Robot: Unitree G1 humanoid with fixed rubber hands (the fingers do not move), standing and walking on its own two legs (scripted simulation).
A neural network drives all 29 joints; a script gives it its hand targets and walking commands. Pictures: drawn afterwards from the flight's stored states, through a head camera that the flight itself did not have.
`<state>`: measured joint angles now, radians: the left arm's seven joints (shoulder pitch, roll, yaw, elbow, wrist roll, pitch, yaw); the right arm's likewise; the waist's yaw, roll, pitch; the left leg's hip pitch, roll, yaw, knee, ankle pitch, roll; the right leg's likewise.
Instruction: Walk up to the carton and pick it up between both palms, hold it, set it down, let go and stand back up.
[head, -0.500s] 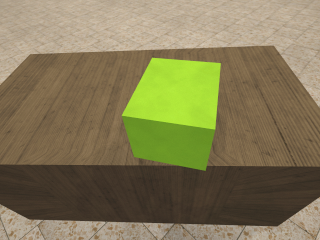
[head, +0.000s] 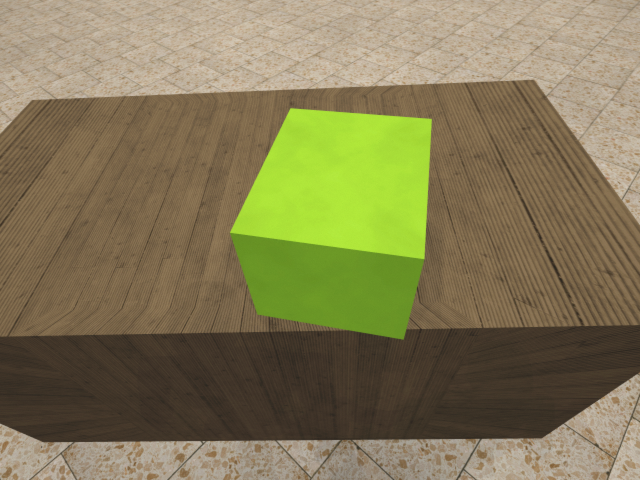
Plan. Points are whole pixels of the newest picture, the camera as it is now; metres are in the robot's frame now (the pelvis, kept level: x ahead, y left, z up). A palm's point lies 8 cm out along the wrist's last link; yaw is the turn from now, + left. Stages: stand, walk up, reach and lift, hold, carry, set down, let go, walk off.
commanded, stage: stand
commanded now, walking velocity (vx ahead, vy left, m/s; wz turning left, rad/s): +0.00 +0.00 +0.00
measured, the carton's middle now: (343, 217) +0.50 -0.01 +0.01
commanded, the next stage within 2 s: none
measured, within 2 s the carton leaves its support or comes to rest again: neither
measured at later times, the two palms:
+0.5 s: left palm out of the picture +0.10 +0.30 -0.11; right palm out of the picture +0.11 -0.28 -0.11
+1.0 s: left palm out of the picture +0.10 +0.31 -0.11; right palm out of the picture +0.11 -0.27 -0.11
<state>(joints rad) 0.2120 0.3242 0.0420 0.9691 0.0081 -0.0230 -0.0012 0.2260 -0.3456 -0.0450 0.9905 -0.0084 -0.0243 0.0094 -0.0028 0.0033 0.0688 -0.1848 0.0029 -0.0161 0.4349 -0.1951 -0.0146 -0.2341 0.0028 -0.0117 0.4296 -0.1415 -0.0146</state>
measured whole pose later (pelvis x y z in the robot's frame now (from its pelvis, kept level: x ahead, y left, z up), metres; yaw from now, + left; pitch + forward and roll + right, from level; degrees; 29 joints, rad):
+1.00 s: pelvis +0.05 +0.02 +0.01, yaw +0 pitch -3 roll +0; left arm 0.16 0.31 0.01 1.07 0.00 -0.02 0.04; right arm 0.16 -0.32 -0.02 1.06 0.01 -0.02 -0.02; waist 0.01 0.00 0.08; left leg -0.06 -0.03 -0.01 0.32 -0.21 0.02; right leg -0.12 -0.03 0.00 0.35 -0.17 0.02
